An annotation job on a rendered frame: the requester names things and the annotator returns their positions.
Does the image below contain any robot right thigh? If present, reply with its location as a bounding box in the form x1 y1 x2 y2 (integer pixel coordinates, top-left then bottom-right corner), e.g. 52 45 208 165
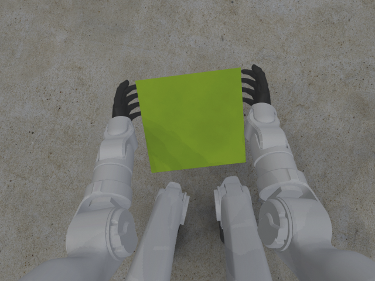
213 183 272 281

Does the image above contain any right robot hand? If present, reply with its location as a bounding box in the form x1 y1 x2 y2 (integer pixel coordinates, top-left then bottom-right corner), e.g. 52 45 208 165
241 64 271 106

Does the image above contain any left robot hand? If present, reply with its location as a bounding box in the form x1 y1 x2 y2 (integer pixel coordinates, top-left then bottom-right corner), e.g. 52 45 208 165
112 80 141 121

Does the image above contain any robot right upper arm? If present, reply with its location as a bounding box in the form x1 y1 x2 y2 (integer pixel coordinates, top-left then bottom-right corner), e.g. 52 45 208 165
257 197 375 281

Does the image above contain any left robot forearm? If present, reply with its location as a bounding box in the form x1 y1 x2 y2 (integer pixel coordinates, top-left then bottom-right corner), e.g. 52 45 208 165
66 116 138 250

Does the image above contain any robot left upper arm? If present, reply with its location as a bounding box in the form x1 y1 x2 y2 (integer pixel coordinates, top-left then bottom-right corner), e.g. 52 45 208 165
18 206 138 281

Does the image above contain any right robot forearm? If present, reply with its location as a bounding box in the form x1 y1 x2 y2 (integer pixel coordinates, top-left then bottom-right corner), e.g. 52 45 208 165
244 102 332 226

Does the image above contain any robot left thigh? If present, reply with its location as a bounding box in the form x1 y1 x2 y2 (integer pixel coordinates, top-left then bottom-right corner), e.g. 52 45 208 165
124 186 190 281

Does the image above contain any robot thigh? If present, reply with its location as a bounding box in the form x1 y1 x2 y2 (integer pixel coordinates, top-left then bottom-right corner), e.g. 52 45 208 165
213 183 272 281
124 186 190 281

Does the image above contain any carton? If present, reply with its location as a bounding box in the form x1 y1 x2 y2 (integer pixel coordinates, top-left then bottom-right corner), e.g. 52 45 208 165
135 67 246 173

